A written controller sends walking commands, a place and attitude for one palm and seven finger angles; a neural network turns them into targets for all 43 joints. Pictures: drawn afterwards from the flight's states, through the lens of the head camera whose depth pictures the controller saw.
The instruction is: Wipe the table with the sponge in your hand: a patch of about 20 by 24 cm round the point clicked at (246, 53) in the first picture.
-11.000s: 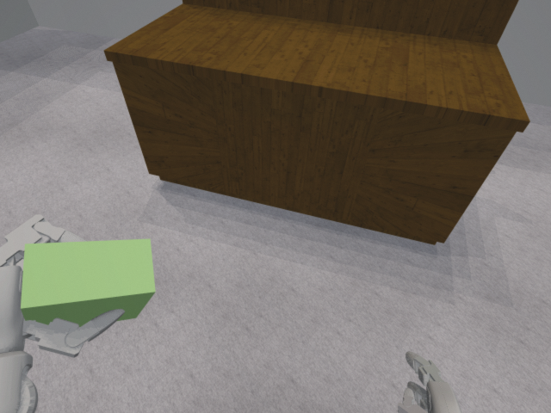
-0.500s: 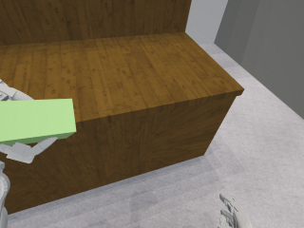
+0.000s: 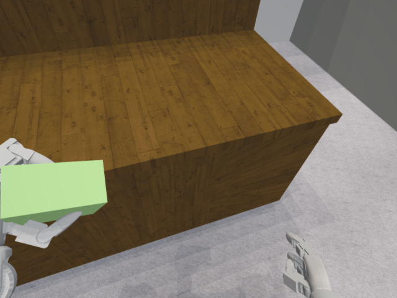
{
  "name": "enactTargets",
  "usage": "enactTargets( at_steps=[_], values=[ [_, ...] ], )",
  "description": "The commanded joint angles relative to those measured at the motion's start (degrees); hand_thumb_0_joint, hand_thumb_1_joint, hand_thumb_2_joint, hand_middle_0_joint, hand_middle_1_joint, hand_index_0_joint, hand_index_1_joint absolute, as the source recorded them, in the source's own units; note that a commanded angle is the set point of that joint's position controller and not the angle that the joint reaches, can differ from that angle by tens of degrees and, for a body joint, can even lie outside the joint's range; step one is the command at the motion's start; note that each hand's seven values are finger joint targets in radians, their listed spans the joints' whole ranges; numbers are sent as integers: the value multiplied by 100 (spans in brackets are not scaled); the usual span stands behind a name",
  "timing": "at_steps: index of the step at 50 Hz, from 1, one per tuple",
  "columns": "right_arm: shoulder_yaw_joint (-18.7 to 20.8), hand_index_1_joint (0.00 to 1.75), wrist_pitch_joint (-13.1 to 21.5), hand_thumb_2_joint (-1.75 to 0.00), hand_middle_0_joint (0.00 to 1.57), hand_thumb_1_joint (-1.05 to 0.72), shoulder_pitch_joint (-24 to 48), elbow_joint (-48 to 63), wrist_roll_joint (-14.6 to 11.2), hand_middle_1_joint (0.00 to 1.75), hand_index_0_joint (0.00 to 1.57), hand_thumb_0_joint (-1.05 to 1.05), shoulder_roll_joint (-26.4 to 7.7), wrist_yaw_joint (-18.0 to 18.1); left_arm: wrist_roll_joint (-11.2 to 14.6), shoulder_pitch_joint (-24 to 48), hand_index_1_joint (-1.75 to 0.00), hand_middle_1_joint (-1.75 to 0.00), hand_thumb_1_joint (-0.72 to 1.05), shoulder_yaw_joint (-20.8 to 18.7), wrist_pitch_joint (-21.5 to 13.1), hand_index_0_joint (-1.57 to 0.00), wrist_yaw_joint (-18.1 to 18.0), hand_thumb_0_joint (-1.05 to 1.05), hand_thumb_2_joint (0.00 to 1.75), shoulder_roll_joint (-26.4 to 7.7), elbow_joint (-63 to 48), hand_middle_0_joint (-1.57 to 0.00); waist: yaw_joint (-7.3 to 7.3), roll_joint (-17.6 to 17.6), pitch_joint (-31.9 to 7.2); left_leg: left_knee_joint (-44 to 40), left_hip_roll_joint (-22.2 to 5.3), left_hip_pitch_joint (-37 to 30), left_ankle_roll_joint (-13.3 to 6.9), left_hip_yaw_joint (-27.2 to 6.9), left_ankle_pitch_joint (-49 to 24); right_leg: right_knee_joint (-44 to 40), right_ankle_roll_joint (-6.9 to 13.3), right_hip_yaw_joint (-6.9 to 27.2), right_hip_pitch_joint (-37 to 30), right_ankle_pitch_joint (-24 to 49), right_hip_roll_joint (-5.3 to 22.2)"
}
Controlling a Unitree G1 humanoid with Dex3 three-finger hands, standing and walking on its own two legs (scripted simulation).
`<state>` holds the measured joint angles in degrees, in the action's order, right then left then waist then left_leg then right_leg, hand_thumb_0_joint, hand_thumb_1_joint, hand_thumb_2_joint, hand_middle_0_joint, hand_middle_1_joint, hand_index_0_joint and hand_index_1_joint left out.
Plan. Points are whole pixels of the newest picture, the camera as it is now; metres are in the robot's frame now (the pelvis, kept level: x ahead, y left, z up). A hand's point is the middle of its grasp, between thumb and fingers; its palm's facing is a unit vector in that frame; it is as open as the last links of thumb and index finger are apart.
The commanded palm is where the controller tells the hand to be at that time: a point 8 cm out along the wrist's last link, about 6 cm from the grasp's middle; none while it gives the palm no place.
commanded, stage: shuffle to correct the standing spot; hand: left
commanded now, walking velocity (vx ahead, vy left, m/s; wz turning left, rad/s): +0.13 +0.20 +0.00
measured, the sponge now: (70, 193) +0.23 +0.22 +0.15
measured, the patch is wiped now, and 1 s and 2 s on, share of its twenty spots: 0.00 0.00 0.00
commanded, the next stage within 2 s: come to a stop and stand still in 1.56 s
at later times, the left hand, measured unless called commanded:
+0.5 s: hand (27, 179) +0.23 +0.27 +0.17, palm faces +0.39 -0.82 -0.42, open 9.8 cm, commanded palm +0.18 +0.32 +0.19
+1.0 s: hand out of the picture +0.26 +0.41 +0.18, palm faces +0.42 -0.80 -0.42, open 9.8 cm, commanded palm +0.22 +0.45 +0.19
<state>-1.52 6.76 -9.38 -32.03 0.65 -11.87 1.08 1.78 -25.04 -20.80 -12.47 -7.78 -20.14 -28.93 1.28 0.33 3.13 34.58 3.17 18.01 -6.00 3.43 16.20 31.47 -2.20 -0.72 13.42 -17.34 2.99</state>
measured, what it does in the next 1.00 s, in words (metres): steps to the left: left foot, then right foot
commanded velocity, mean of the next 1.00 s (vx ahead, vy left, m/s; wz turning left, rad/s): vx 0.12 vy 0.19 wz -0.02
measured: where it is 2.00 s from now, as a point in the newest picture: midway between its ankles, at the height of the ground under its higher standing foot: outside the picture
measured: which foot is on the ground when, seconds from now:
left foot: down 0.00-0.42, up 0.44-0.62, down 0.64-1.00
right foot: down 0.00-0.66, up 0.68-0.74, down 0.76-0.94, up 0.96-1.00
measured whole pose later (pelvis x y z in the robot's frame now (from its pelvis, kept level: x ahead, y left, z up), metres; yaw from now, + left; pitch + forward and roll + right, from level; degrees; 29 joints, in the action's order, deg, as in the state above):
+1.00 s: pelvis +0.05 +0.17 -0.02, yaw -1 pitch -3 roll -1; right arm 1.2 5.8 -9.8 -35.1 -0.9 -11.3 0.2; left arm 2.5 -25.7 -24.6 -14.3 -7.9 -23.2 -31.7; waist 1.3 0.7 6.5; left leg 43.7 -0.7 21.2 -2.2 2.7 18.4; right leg 52.5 -2.9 1.7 19.3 -28.0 6.6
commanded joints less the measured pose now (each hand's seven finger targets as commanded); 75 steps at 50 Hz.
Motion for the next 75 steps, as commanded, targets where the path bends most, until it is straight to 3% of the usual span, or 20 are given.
enactTargets(
  at_steps=[1, 9, 15, 18, 20, 22, 29, 33, 37, 40, 43, 46, 47, 50, 56, 60, 63, 67, 71, 75],
  values=[
    [333, 30, 197, -90, 20, -90, 412, 892, -36, 30, 20, 0, -792, 110, 86, 566, -160, -160, 10, -661, -354, -120, -153, 0, 130, -1014, -1289, -120, -143, -569, -869, -923, -866, -307, 297, -1060, -733, 209, 402, -79, -188, 861, 90],
    [394, 30, -13, -90, 20, -90, 444, 893, -149, 30, 20, 0, -811, -14, 167, 271, -160, -160, 10, -746, -381, -120, -199, 0, 130, -1110, -1393, -120, -169, 82, -1072, 418, -507, 141, 476, -615, -1359, 279, 823, 886, -554, 1492, 845],
    [478, 30, 35, -90, 20, -90, 404, 966, -48, 30, 20, 0, -871, -26, 172, 488, -160, -160, 10, -930, -412, -120, -150, 0, 130, -1283, -1662, -120, -200, -1752, -791, -1292, -1229, -1476, 530, -1744, -3184, 1659, 193, -668, 1309, -1243, -274],
    [488, 30, 41, -90, 20, -90, 458, 952, -28, 30, 20, 0, -867, -85, 161, 140, -160, -160, 10, -757, -354, -120, -166, 0, 130, -1002, -1166, -120, -95, -807, -975, -600, -923, -625, 614, -931, -3465, -75, 349, -892, -344, -258, -143],
    [428, 30, -94, -90, 20, -90, 451, 910, -126, 30, 20, 0, -768, -98, 165, -304, -160, -160, 10, -847, -394, -120, -210, 0, 130, -1189, -881, -120, 63, 1312, -1467, 2337, -277, 1662, 628, -446, -1341, -995, 1236, 1389, -2490, 1186, 1604],
    [580, 30, -154, -90, 20, -90, 366, 831, -146, 30, 20, 0, -935, -99, 285, -270, -160, -160, 10, -889, -376, -120, -198, 0, 130, -1137, -975, -120, -128, 1148, -464, 3914, -602, 2386, 618, -1213, 1254, -1457, 1526, 2607, -890, 421, 2621],
    [469, 30, 15, -90, 20, -90, 440, 533, -129, 30, 20, 0, -553, 82, 37, 519, -160, -160, 10, -692, -422, -120, -236, 0, 130, -1098, -1334, -120, -232, 655, -467, 363, -368, -622, 567, 397, 75, -728, 641, 61, 565, 264, 1114],
    [603, 30, 223, -90, 20, -90, 318, 861, -182, 30, 20, 0, -873, 189, 89, 558, -160, -160, 10, -952, -464, -120, -191, 0, 130, -1257, -1687, -120, -207, -1400, -569, -1127, -1489, -933, -211, -1675, -1366, 2145, -17, -658, 1222, -1107, -298],
    [475, 30, 440, -90, 20, -90, 438, 725, -196, 30, 20, 0, -699, 37, 111, 197, -160, -160, 10, -997, -486, -120, -128, 0, 130, -1195, -1573, -120, -76, -1518, -871, -441, -1174, -26, -148, -722, -1021, 628, 107, -609, -98, -575, -178],
    [551, 30, 337, -90, 20, -90, 510, 748, -194, 30, 20, 0, -738, -97, 215, -270, -160, -160, 10, -1157, -397, -120, -183, 0, 130, -1507, -1320, -120, 20, 1807, -539, 2782, -310, 2046, 621, -303, 1060, -1482, 1183, 3020, -1130, 433, 2077],
    [448, 30, 211, -90, 20, -90, 409, 483, -163, 30, 20, 0, -690, -158, 133, -68, -160, -160, 10, -1065, -475, -120, -208, 0, 130, -1270, -1284, -120, -176, 1265, -367, 2178, -1028, 1574, 523, -1048, 1186, -600, 1119, 1570, -701, 2285, 1923],
    [470, 30, 144, -90, 20, -90, 334, 448, -176, 30, 20, 0, -653, -19, 144, 186, -160, -160, 10, -963, -450, -120, -157, 0, 130, -1075, -1217, -120, -336, -488, -791, -689, -323, -928, 517, -117, -711, 1230, 284, -191, 224, 1501, 467],
    [581, 30, 190, -90, 20, -90, 365, 606, -167, 30, 20, 0, -861, 1, 194, 413, -160, -160, 10, -873, -460, -120, -125, 0, 130, -1059, -1493, -120, -304, -1815, -811, -1079, -1333, -1531, 43, -1650, -1617, 2377, -33, -465, 1408, -479, -101],
    [555, 30, 341, -90, 20, -90, 310, 662, -122, 30, 20, 0, -736, -1, 146, 576, -160, -160, 10, -928, -366, -120, -116, 0, 130, -1221, -1327, -120, -226, -1446, -862, -1520, -1733, -1058, -671, -2292, -1216, 3718, 63, -125, 1927, -1565, -82],
    [276, 30, 462, -90, 20, -90, 552, 661, -90, 30, 20, 0, -714, -3, 107, 71, -160, -160, 10, -714, -185, -120, -172, 0, 130, -1135, -1692, -120, -72, -1187, -951, -1097, -1078, 130, -101, -1010, -729, 107, 172, -614, -473, -139, -159],
    [463, 30, 129, -90, 20, -90, 337, 673, -49, 30, 20, 0, -841, -22, 218, -26, -160, -160, 10, -1002, -190, -120, -219, 0, 130, -1350, -1188, -120, -113, 1235, -700, 2572, -312, 2152, 585, -525, 1146, -1904, 1528, 3380, -1120, -711, 2457],
    [380, 30, 19, -90, 20, -90, 304, 452, -85, 30, 20, 0, -749, -65, 156, 183, -160, -160, 10, -964, -292, -120, -220, 0, 130, -1221, -1057, -120, -194, 427, -580, 2791, -944, 2064, 568, -1117, 849, -1189, 1395, 1802, -846, 991, 2133],
    [331, 30, 66, -90, 20, -90, 363, 454, -102, 30, 20, 0, -514, 128, 68, 267, -160, -160, 10, -634, -289, -120, -214, 0, 130, -933, -947, -120, -181, 531, -732, -24, -339, -489, 495, 275, 0, -573, 703, 85, 286, 580, 968],
    [533, 30, 231, -90, 20, -90, 397, 728, -157, 30, 20, 0, -879, 300, 52, 739, -160, -160, 10, -548, -306, -120, -176, 0, 130, -944, -1502, -120, -169, -1386, -509, -1755, -1812, -864, -400, -2485, -219, 2242, 78, -366, 1556, -1364, -389],
    [346, 30, 424, -90, 20, -90, 675, 516, -95, 30, 20, 0, -646, 270, -19, 827, -160, -160, 10, -838, -331, -120, -166, 0, 130, -1277, -1747, -120, -89, -1407, -670, -1628, -1536, -21, -366, -1638, 409, 1292, 186, -223, 515, -884, -192]
  ],
)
